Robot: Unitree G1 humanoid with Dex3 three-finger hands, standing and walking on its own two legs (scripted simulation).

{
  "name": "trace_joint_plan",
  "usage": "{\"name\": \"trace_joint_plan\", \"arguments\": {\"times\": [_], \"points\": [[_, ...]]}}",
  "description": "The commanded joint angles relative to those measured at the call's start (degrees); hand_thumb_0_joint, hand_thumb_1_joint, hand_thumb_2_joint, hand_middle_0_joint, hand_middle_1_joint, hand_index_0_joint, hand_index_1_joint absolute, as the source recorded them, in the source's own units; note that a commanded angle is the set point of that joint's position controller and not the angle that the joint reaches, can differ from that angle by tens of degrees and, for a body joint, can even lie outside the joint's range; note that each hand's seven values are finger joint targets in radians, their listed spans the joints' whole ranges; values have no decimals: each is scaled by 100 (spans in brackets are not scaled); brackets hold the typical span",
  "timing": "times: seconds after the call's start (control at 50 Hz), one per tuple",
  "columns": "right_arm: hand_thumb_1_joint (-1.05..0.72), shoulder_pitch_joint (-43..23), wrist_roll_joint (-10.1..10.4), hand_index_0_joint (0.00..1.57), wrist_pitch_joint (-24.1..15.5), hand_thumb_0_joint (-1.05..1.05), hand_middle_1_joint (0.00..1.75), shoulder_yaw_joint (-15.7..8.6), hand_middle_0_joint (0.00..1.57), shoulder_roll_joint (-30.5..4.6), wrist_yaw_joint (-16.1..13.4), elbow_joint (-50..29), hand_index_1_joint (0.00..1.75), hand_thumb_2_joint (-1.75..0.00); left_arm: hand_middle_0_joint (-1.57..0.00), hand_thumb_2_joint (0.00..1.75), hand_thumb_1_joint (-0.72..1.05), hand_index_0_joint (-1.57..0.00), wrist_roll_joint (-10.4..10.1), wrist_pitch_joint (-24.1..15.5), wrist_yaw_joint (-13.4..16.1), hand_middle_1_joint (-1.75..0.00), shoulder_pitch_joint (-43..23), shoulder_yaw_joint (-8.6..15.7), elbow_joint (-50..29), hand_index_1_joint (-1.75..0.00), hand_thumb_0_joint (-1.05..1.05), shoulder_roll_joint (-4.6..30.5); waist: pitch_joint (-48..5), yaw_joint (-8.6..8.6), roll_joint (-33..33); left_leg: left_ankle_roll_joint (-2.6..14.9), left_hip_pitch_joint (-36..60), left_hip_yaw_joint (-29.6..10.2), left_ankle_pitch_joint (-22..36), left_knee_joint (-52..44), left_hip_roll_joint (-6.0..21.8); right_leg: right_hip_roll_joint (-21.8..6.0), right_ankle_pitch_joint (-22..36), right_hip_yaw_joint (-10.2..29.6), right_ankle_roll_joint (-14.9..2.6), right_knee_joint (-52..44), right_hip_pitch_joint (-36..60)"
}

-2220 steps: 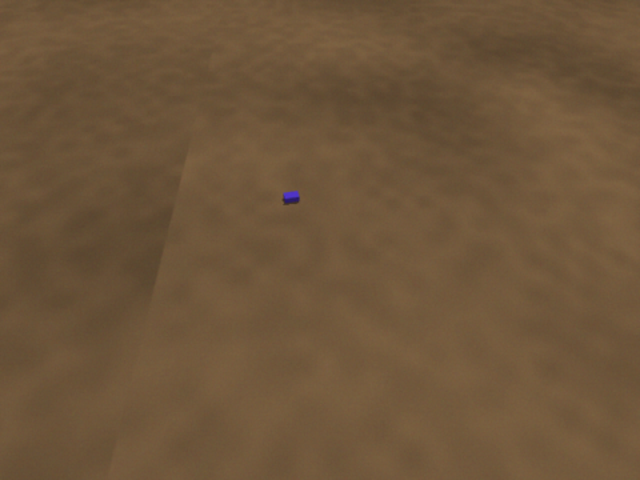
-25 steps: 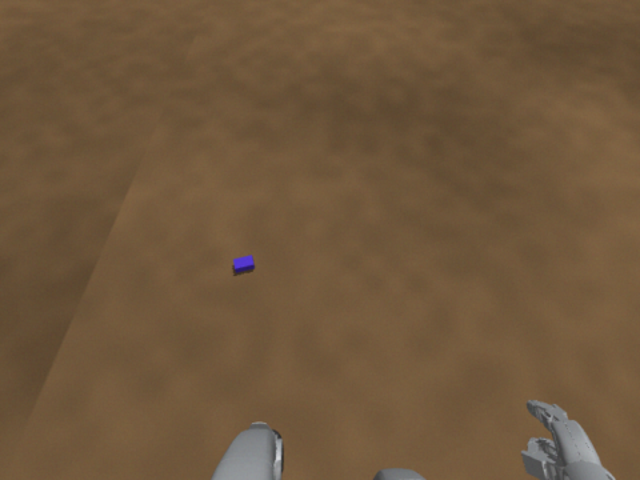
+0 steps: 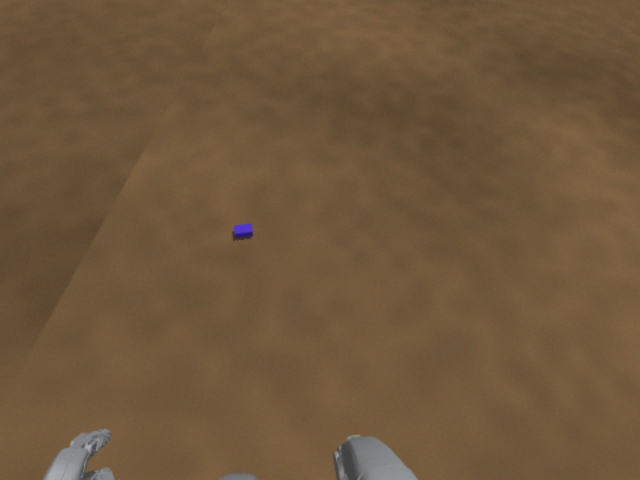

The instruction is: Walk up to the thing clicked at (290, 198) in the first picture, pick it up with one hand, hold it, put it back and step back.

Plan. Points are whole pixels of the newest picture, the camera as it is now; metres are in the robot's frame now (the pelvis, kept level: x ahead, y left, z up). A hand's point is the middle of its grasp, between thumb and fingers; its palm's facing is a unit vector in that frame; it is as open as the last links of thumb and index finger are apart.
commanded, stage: step back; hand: left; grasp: from above
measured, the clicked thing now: (243, 230) +1.00 +0.23 -0.75
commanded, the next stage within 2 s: stand in 1.06 s
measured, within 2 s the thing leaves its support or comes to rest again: neither
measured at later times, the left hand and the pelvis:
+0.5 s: hand out of the picture +0.00 +0.28 -0.15, palm faces -0.04 -0.91 -0.40, open 7.4 cm; pelvis -0.06 +0.01 +0.00, yaw -2 degrees
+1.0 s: hand out of the picture +0.11 +0.24 -0.14, palm faces +0.00 -0.94 -0.34, open 7.4 cm; pelvis -0.01 +0.00 +0.00, yaw -1 degrees
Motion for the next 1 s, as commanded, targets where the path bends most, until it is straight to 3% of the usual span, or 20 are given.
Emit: {"name": "trace_joint_plan", "arguments": {"times": [0.0, 0.04, 0.1, 0.14, 0.16, 0.22, 0.3, 0.38, 0.42, 0.44, 0.46, 0.52, 0.6, 0.68, 0.72, 0.74, 0.76, 0.88, 0.92, 0.98], "points": [[-90, -503, 36, 20, -248, 0, 30, -444, 20, -1451, -85, -577, 30, -90, -20, 90, 90, -20, 19, -323, 6, -30, 313, 330, -214, -30, 0, 1073, -904, 208, 1022, 982, 457, -845, 400, -1057, 1050, -369, 65, -127, 105, -1384, 485], [-90, -394, 0, 20, -230, 0, 30, -468, 20, -1490, -10, -545, 30, -90, -20, 90, 90, -20, 27, -495, -18, -30, 255, 252, -118, -30, 0, 1054, -1059, -37, 1202, 1044, 873, -783, -542, -932, 997, -495, -159, -460, 146, -2966, 707], [-90, -226, 31, 20, -66, 0, 30, -424, 20, -1394, 40, -409, 30, -90, -20, 90, 90, -20, 120, -739, 96, -30, 1002, 366, 488, -30, 0, 1124, -1154, 201, 673, 721, 17, -390, -10, 518, 756, -394, 850, -288, -42, -5249, 2316], [-90, -182, 60, 20, -90, 0, 30, -255, 20, -881, 74, -572, 30, -90, -20, 90, 90, -20, 256, -836, 126, -30, 620, 471, 351, -30, 0, 1715, -638, 97, -649, 14, -2132, -102, -1449, 1411, -128, -1915, -151, 2340, -582, -5254, 2541], [-90, -575, 34, 20, -93, 0, 30, -407, 20, -1296, 1, -568, 30, -90, -20, 90, 90, -20, 264, -797, 151, -30, 271, 545, 205, -30, 0, 2169, -287, 363, -623, -40, -1317, -654, -1572, 1596, 199, -2727, -1169, 2963, -1271, -5416, 704], [-90, -486, 155, 20, -174, 0, 30, -454, 20, -1384, 173, -253, 30, -90, -20, 90, 90, -20, 189, -848, 99, -30, -278, 358, 226, -30, 0, 1517, 88, 16, -350, -63, -591, -340, -639, 1361, 153, -1822, -1047, 1278, -873, -5239, 350], [-90, -583, 55, 20, -253, 0, 30, -434, 20, -1276, 259, -248, 30, -90, -20, 90, 90, -20, 195, -842, 36, -30, 300, 403, 441, -30, 0, 1673, -58, 290, -776, -109, -540, -16, -914, 616, 42, -1770, -1210, 1210, -850, -5159, 725], [-90, 83, 60, 20, -421, 0, 30, -523, 20, -1260, 228, 72, 30, -90, -20, 90, 90, -20, 151, -726, -7, -30, 302, 257, 432, -30, 0, 1357, -574, 9, -471, 21, 831, 69, -480, -1188, -154, -1402, 148, 365, -570, -3986, 792], [-90, 358, 8, 20, -512, 0, 30, -692, 20, -1905, 165, 97, 30, -90, -20, 90, 90, -20, 22, -728, -7, -30, 369, 75, 377, -30, 0, 788, -1009, -144, 1206, 799, 1836, -2841, -1623, -2079, 1555, -341, -2, -801, -66, -1872, -660], [-90, 448, 51, 20, -508, 0, 30, -756, 20, -2184, 179, 93, 30, -90, -20, 90, 90, -20, 82, -736, 59, -30, 192, 255, 445, -30, 0, 1335, -713, -215, 779, 1388, 1230, -3420, -2044, -2174, 2028, -573, -458, -419, -81, -1335, -624], [-90, 392, 56, 20, -498, 0, 30, -770, 20, -2150, 176, 92, 30, -90, -20, 90, 90, -20, 79, -759, 58, -30, 186, 270, 442, -30, 0, 1470, -511, -159, 588, 1535, 921, -3251, -1877, -2145, 2071, -726, -467, -257, -110, -1308, -460], [-90, 172, 60, 20, -541, 0, 30, -614, 20, -1645, 143, 35, 30, -90, -20, 90, 90, -20, 51, -801, -6, -30, 445, 246, 502, -30, 0, 1251, -507, 82, 710, 1135, 1082, -1823, 273, -1695, 1458, -858, -55, -410, -93, -1715, -264], [-90, 33, 92, 20, -505, 0, 30, -545, 20, -1599, 131, -1, 30, -90, -20, 90, 90, -20, 22, -774, -52, -30, 471, 252, 561, -30, 0, 1077, -671, 73, 1137, 987, 446, -1217, 889, -1446, 1193, -669, 509, -811, -30, -2617, 816], [-90, -406, 223, 20, -334, 0, 30, -290, 20, -1124, 103, -85, 30, -90, -20, 90, 90, -20, 40, -804, 62, -30, 847, 292, 868, -30, 0, 1093, -931, 502, 692, 421, -810, -504, 521, -301, 583, -493, 1841, -881, -64, -4138, 2740], [-90, 2, 275, 20, -315, 0, 30, -136, 20, -723, 49, -89, 30, -90, -20, 90, 90, -20, 135, -860, 122, -30, 783, 399, 768, -30, 0, 1651, -1063, 404, -712, -5, -1332, -448, -881, 902, -274, -2189, 1186, 1612, -545, -5054, 2733], [-90, 104, 223, 20, -230, 0, 30, -261, 20, -1034, -8, 102, 30, -90, -20, 90, 90, -20, 118, -845, 107, -30, 109, 377, 621, -30, 0, 1812, -958, 267, -481, -7, -734, -454, -1707, 1485, -76, -2797, 124, 1913, -1150, -5297, 1594], [-90, 271, 197, 20, -213, 0, 30, -344, 20, -1263, -4, 258, 30, -90, -20, 90, 90, -20, 127, -828, 91, -30, -306, 346, 494, -30, 0, 1784, -609, 124, -473, -64, -301, -362, -1729, 1630, 86, -2789, -49, 1925, -1345, -5238, 820], [-90, 378, 201, 20, -346, 0, 30, -226, 20, -1049, 43, 573, 30, -90, -20, 90, 90, -20, 85, -832, 64, -30, -451, 259, 656, -30, 0, 1474, -853, 74, -837, -27, -19, 84, -712, -39, 35, -1948, 2361, 304, -772, -4365, 1508], [-90, 475, 140, 20, -409, 0, 30, -267, 20, -1060, 6, 704, 30, -90, -20, 90, 90, -20, 20, -768, 53, -30, -600, 220, 673, -30, 0, 1319, -1040, -55, -603, -33, 529, 11, 617, -1026, 28, -1708, 3139, -96, -463, -3833, 1511], [-90, -397, 147, 20, -459, 0, 30, -332, 20, -1556, 3, 548, 30, -90, -20, 90, 90, -20, -103, -706, 47, -30, -471, 132, 765, -30, 0, 1037, -1129, 306, 413, 502, 241, -1090, 1832, -1078, 993, -882, 1805, -735, 3, -3475, 1626]]}}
